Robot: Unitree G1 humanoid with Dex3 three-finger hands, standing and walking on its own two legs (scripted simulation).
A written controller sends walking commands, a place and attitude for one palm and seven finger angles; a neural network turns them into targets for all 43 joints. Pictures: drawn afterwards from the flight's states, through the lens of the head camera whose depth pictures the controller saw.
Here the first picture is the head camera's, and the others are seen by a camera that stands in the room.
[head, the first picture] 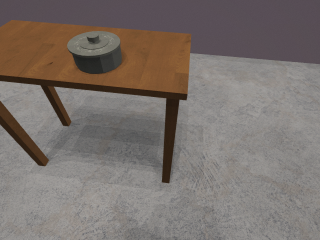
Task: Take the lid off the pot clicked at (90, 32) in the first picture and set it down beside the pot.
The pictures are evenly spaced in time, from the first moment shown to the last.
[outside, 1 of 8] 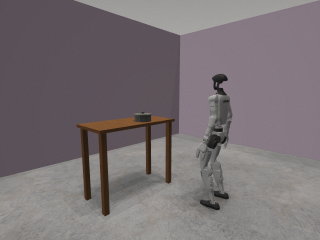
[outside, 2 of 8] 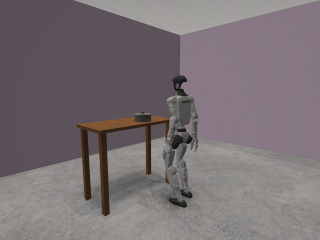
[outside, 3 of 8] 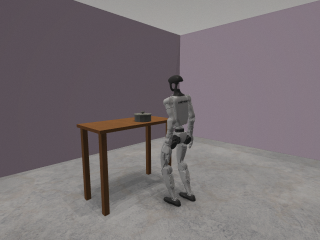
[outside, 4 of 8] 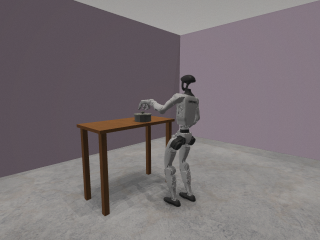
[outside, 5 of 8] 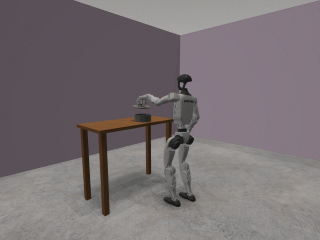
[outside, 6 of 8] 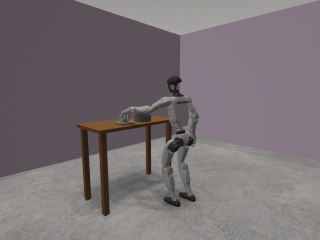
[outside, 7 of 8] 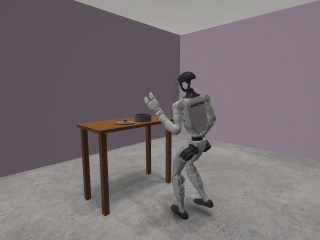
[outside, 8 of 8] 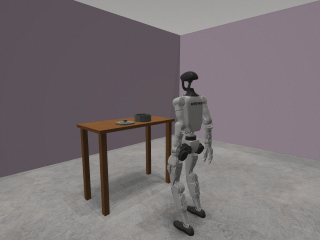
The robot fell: no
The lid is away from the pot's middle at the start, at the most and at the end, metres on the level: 0.00 0.25 0.25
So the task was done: yes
